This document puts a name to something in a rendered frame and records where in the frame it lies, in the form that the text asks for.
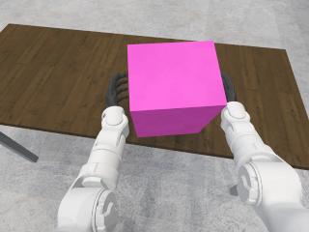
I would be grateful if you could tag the carton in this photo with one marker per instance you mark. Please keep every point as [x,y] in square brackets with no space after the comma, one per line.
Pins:
[174,88]

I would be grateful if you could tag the left robot upper arm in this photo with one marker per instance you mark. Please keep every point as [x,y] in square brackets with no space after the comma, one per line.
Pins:
[88,210]

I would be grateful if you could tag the robot right hand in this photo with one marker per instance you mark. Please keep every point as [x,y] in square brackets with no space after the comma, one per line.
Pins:
[229,88]

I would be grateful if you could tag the left robot forearm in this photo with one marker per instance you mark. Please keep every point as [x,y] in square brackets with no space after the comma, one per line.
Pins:
[102,167]

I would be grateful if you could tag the right robot upper arm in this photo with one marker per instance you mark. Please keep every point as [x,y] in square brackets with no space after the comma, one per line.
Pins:
[273,190]

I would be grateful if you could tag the table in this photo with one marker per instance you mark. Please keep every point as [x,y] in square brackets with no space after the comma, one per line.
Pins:
[56,79]

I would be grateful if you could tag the right robot forearm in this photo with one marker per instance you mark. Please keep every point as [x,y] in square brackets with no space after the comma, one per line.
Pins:
[242,138]

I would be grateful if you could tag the robot left hand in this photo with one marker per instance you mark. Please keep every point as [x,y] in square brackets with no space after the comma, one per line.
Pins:
[111,97]

